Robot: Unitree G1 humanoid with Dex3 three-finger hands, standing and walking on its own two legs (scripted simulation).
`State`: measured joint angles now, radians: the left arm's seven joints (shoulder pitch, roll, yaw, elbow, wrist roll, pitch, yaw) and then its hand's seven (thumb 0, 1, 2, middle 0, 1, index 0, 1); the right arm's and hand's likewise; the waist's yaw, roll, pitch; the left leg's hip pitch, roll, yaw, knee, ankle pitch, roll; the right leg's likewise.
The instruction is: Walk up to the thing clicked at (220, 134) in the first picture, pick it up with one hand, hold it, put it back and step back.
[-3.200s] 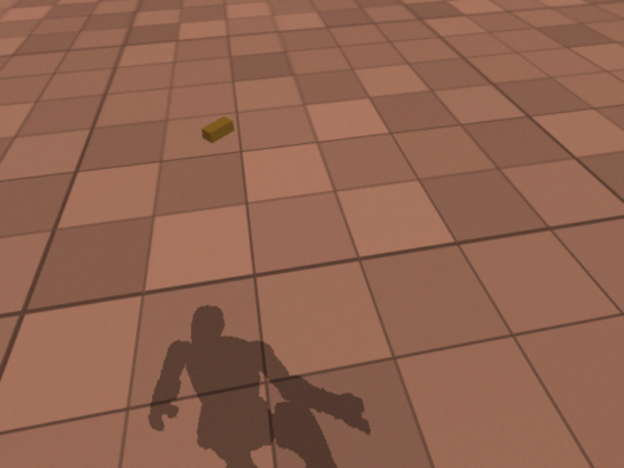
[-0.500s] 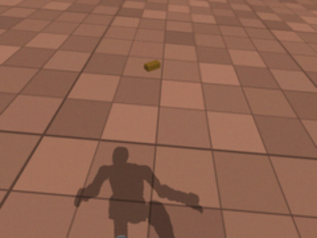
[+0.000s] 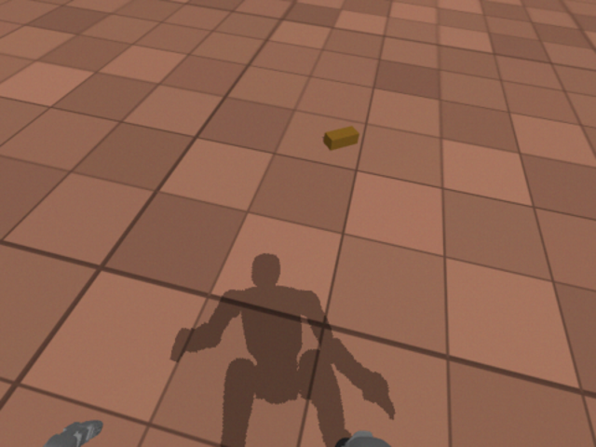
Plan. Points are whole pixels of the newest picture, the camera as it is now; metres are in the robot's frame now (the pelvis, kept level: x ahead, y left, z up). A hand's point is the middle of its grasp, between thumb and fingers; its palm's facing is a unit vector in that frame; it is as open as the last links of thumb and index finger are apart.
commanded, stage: walk up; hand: left
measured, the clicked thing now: (341, 138) +1.73 -0.27 -0.73
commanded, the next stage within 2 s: none
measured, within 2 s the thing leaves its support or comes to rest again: neither
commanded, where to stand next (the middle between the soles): +1.48 -0.67 m, yaw +27 degrees
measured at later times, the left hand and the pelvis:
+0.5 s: hand (187, 374) +0.28 +0.19 -0.18, palm faces +0.22 -0.92 -0.32, open 7.4 cm; pelvis +0.32 -0.09 -0.02, yaw +11 degrees
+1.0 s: hand (270, 207) +0.62 +0.07 -0.12, palm faces +0.23 -0.90 -0.38, open 7.4 cm; pelvis +0.58 -0.23 -0.02, yaw +15 degrees
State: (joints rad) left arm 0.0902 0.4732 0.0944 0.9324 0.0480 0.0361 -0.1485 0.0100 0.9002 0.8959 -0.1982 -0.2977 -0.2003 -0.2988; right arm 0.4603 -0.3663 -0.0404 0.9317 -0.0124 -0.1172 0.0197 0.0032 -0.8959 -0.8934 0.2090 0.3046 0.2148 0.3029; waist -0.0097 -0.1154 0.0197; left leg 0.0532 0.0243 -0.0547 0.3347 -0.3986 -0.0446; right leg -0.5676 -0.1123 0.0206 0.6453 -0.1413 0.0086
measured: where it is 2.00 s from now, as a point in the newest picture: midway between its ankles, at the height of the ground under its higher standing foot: (390, 249)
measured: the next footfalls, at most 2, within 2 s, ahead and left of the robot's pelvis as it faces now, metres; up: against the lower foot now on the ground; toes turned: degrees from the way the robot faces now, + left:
right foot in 0.04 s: +0.21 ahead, -0.16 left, +0.00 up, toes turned -2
left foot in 0.46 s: +0.45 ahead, +0.03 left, +0.00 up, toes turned +18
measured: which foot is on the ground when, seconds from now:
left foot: down 0.00-0.08, up 0.10-0.44, down 0.46-0.92, up 0.94-1.00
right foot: up 0.00-0.02, down 0.04-0.50, up 0.52-0.88, down 0.90-1.00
